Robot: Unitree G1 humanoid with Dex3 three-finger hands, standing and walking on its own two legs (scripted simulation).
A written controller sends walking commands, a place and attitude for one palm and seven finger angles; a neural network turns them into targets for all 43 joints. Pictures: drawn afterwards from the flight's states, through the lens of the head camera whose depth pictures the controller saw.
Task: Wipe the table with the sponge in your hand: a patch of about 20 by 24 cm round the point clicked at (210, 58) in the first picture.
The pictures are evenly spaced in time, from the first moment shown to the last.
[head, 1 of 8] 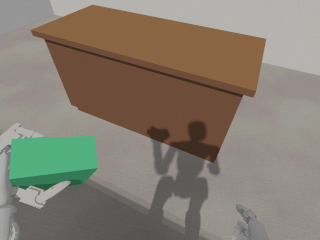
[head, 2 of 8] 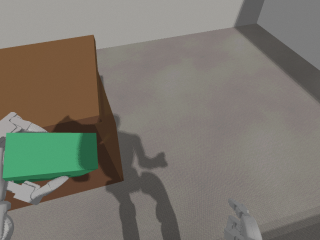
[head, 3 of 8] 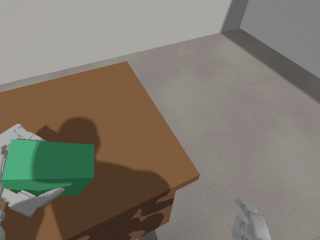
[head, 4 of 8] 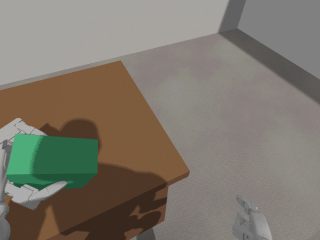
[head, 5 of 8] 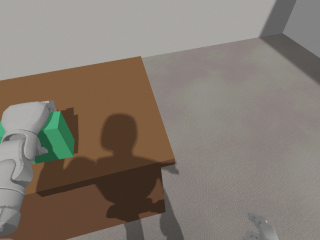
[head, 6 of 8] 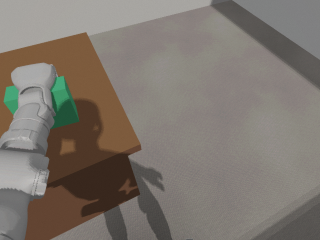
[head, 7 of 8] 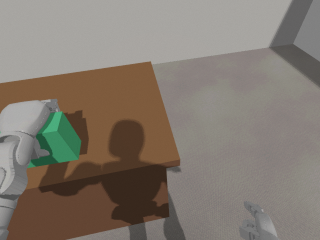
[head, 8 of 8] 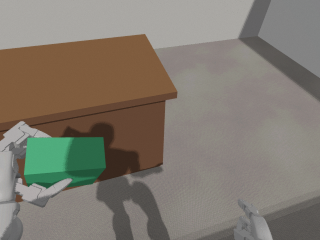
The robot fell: no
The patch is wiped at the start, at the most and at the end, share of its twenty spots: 0.00 1.00 1.00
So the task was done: yes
